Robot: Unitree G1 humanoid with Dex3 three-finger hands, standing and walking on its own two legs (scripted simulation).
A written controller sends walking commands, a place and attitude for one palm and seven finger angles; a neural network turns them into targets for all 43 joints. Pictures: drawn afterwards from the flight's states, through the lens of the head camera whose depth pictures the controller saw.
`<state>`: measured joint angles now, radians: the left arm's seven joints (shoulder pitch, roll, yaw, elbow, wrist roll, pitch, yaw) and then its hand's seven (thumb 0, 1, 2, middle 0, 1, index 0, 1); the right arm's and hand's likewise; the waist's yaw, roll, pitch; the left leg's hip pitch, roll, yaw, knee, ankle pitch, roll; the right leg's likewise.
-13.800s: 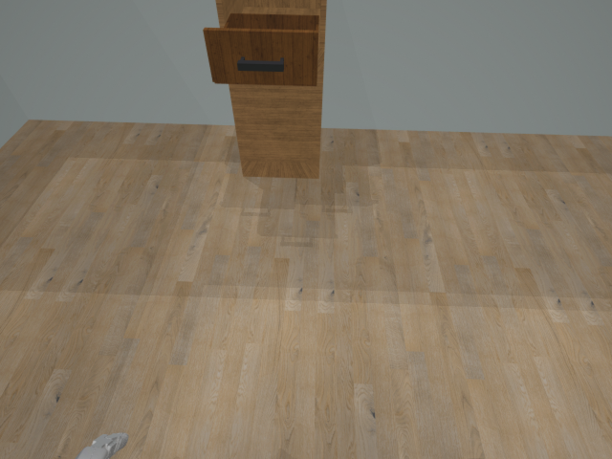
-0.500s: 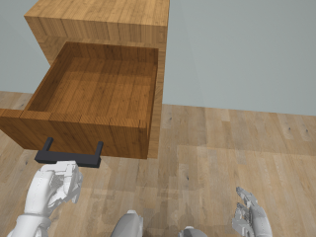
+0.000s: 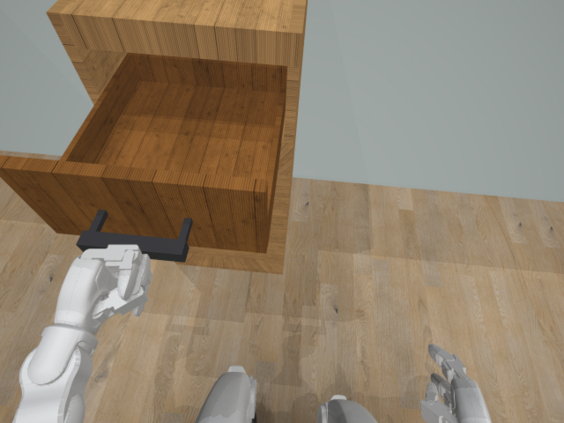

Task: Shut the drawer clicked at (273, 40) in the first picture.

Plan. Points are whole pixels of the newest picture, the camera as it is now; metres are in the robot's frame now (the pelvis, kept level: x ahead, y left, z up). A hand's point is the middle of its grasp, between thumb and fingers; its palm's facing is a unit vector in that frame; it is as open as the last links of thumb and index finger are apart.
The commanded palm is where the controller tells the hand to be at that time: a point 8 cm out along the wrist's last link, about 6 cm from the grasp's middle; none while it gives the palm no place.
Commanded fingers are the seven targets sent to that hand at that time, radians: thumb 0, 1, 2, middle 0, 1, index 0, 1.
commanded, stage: push the drawer shut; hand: left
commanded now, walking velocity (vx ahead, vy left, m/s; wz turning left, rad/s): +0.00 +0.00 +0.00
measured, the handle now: (139, 233) +0.35 +0.22 +0.06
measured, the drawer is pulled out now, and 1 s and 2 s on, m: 0.26 0.13 0.01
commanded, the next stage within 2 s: none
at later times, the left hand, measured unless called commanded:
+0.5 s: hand (155, 242) +0.34 +0.20 +0.05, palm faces -0.07 -1.00 -0.04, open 2.8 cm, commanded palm +0.34 +0.25 +0.06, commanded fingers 0.00 0.90 0.90 -1.40 -1.60 -1.40 -1.60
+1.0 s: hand (171, 206) +0.40 +0.19 +0.05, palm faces -0.05 -1.00 -0.05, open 2.9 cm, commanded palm +0.40 +0.24 +0.06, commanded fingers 0.00 0.90 0.90 -1.40 -1.60 -1.40 -1.60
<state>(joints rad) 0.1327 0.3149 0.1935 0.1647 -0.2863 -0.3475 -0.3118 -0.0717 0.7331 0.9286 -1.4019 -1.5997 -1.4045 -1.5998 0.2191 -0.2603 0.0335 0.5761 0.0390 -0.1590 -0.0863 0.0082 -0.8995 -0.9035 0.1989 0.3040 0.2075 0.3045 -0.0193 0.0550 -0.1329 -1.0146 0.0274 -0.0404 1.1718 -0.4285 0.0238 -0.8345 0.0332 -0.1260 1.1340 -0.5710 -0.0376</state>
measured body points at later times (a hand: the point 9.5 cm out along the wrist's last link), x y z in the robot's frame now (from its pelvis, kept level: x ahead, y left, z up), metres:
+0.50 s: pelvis +0.00 +0.02 +0.01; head +0.08 +0.03 +0.45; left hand +0.34 +0.25 +0.06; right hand +0.13 -0.24 -0.09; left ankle +0.07 +0.10 -0.64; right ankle -0.01 -0.10 -0.64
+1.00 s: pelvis +0.00 +0.01 +0.01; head +0.09 +0.03 +0.45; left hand +0.40 +0.24 +0.06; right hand +0.10 -0.25 -0.10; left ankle +0.07 +0.10 -0.64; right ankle -0.01 -0.10 -0.64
